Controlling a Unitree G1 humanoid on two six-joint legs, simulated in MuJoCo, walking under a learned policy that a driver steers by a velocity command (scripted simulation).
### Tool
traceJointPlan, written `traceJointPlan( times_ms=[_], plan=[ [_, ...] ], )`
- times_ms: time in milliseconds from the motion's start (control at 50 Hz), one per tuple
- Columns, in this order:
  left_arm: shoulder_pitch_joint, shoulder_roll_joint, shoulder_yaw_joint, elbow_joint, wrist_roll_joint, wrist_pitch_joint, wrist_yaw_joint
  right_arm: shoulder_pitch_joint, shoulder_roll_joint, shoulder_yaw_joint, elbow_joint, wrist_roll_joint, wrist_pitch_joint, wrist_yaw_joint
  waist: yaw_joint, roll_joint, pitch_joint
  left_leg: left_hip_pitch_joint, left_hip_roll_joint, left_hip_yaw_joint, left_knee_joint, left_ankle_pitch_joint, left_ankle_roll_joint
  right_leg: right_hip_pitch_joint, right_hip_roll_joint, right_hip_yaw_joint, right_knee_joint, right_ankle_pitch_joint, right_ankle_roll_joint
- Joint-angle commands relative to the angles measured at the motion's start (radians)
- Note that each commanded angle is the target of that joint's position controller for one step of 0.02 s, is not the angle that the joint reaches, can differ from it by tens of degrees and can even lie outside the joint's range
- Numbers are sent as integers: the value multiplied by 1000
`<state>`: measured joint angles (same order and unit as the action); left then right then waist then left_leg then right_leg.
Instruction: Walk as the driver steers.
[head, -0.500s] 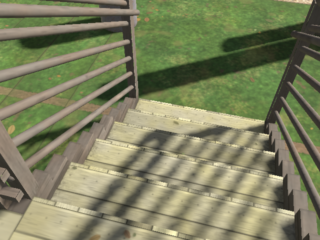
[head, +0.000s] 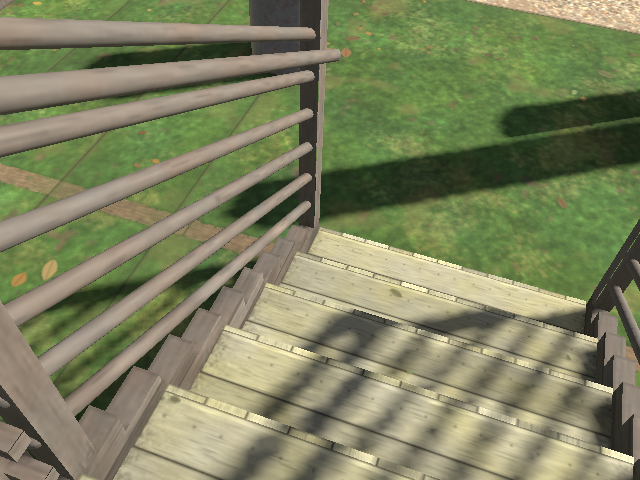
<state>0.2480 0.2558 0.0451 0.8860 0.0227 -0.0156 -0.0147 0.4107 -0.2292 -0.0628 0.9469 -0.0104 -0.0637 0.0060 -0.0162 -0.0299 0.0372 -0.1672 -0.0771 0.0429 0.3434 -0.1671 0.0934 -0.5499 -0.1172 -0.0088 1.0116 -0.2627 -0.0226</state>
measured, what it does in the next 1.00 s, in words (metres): goes down, turning right: right foot, then left foot 0.17 m lower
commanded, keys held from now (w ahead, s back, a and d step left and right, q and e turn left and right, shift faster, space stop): w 0.50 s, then w+e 0.50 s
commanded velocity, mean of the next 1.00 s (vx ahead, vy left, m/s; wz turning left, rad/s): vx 0.50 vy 0.00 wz -0.15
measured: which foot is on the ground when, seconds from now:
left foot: down 0.00-0.24, up 0.26-0.88, down 0.90-1.00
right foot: up 0.00-0.22, down 0.24-0.92, up 0.94-1.00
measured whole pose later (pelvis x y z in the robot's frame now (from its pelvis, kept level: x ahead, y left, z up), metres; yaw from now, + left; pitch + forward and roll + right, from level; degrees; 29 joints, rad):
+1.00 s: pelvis +0.48 +0.03 -0.19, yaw -15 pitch +0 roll +1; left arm 0.47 0.28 -0.02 0.97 0.07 -0.08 -0.12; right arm 0.27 -0.22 -0.01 0.93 -0.12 -0.07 0.08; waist 0.04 -0.03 0.01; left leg -0.31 0.03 0.13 0.66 -0.31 0.05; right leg -0.48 0.05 0.17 1.95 -0.62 -0.07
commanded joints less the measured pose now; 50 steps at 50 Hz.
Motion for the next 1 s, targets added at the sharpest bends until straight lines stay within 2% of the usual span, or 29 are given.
traceJointPlan(
  times_ms=[20,60,120,180,220,240,260,280,300,340,380,440,500,560,640,680,740,780,800,820,840,860,880,900,920,940,960,980,1000],
  plan=[
    [-41,28,0,-70,9,11,-2,-14,-110,-16,-55,7,-32,-9,24,88,38,-57,247,-184,-214,202,139,8,5,0,-149,131,6],
    [-47,3,-14,-71,12,10,-8,-12,-126,-20,-46,5,-36,-7,27,123,9,-95,217,-107,-184,319,122,130,56,-44,-215,219,9],
    [8,60,2,-46,12,7,-5,23,-137,-24,-26,-10,-48,-4,28,128,-31,-47,273,-107,-107,352,129,177,64,-26,-100,339,-22],
    [-58,50,-5,-80,17,-2,6,-13,-125,-15,-47,-15,-23,-17,10,106,30,-27,255,-116,-46,383,127,218,118,-79,-252,46,-34],
    [79,51,3,-57,13,-14,15,-12,-141,-16,-31,-12,-6,-33,78,112,27,21,275,-144,117,468,114,325,129,-31,-464,-125,-71],
    [208,72,16,-16,20,-31,23,-29,-122,-12,-32,-5,3,-37,141,8,-15,1,227,-104,339,463,84,454,108,15,-602,-22,-93],
    [304,165,32,-14,34,-45,27,1,-53,7,-71,1,4,-36,133,-177,-111,-135,133,-25,679,104,46,596,-161,356,-685,2,-143],
    [279,229,44,-16,-2,-39,16,103,-28,4,-66,-6,2,-19,53,-282,-79,-471,-20,-42,836,-383,25,697,-283,727,-774,16,-276],
    [203,165,36,-32,-23,-35,9,14,-128,-20,-56,-23,14,-26,57,-105,35,-558,56,-108,913,-323,24,596,-273,636,-761,-24,-307],
    [106,89,9,-71,-14,-42,-8,-56,-142,-33,-56,1,25,-14,10,9,61,-467,104,-140,836,-196,14,453,-173,401,-789,107,-246],
    [114,70,1,-69,-14,-53,3,-73,-101,-26,-52,0,52,-7,-5,-42,63,-419,129,-134,733,-111,-18,429,-108,271,-823,239,-195],
    [234,98,7,-18,-23,-58,14,-163,-72,-18,-70,-18,63,10,14,-9,33,-479,123,-91,656,-19,-54,547,-95,178,-803,634,-182],
    [290,124,14,8,-14,-51,28,-191,-69,-16,-62,-27,76,17,17,-39,13,-521,143,-74,628,126,-52,592,-91,123,-781,726,-181],
    [345,94,0,45,-19,-68,36,-286,-72,-24,-81,-16,85,4,35,-39,41,-603,173,-104,591,256,-65,620,-85,169,-759,534,-208],
    [372,121,8,64,-19,-86,52,-468,-110,-31,-142,-33,70,-2,66,-44,141,-726,177,-112,407,335,-102,626,-68,231,-751,311,-204],
    [347,112,5,54,0,-92,52,-481,-100,-27,-151,-35,68,7,76,-31,134,-611,168,-88,328,480,-107,518,-40,225,-700,248,-207],
    [326,122,7,31,-16,-88,47,-494,-87,-19,-172,-36,63,8,102,2,75,-518,166,-96,287,603,-75,481,-20,253,-565,190,-200],
    [291,107,6,11,-8,-81,42,-498,-76,-7,-182,-22,49,2,118,-3,62,-372,152,-90,177,651,-74,405,34,226,-473,143,-167],
    [384,-41,-65,87,108,-100,-10,-466,102,90,-191,-167,32,35,105,-14,84,-249,241,-133,108,596,-61,299,73,141,-398,-63,-125],
    [365,13,-51,69,91,-96,-34,-439,26,63,-178,-147,25,44,100,-2,80,-143,200,-48,177,517,-68,238,68,179,-382,-79,-144],
    [327,69,-44,46,81,-81,-39,-349,-35,64,-145,-119,15,44,79,48,63,-48,208,-62,167,515,-88,191,70,221,-255,-122,-129],
    [305,106,-44,38,72,-69,-48,-193,-92,43,-78,-97,4,35,19,96,28,39,219,-65,106,567,-97,237,100,225,-99,-168,-102],
    [229,167,-38,21,55,-55,-57,6,-134,26,-18,-94,2,28,-87,155,1,225,181,22,3,600,-108,207,165,192,132,-164,-73],
    [193,198,-37,20,61,-41,-73,229,-182,0,46,-82,-1,25,-193,253,-21,418,198,48,-71,585,-72,120,211,177,439,-49,-49],
    [325,92,-55,72,85,-54,-105,431,-203,-6,102,-102,7,47,-179,402,-156,719,267,-43,195,660,53,-129,285,189,900,-441,-44],
    [613,-61,-78,145,82,-75,-140,343,-266,-6,11,-91,1,80,5,301,-447,897,450,-228,500,1141,264,-273,218,181,1156,-492,-56],
    [443,64,-57,65,57,-95,-147,268,-234,9,-11,-123,3,89,-66,154,-252,694,540,-379,366,1071,335,-489,234,135,1230,-441,-22],
    [248,88,-56,-40,14,-103,-119,115,-254,-7,-5,-110,-4,81,-62,198,-99,488,658,-537,177,345,318,-708,138,183,1172,-329,-34],
    [67,97,-54,-64,6,-106,-93,93,-49,50,22,-134,-20,73,-54,-1,67,225,525,-421,54,18,206,-702,58,174,1044,-105,-75]
  ],
)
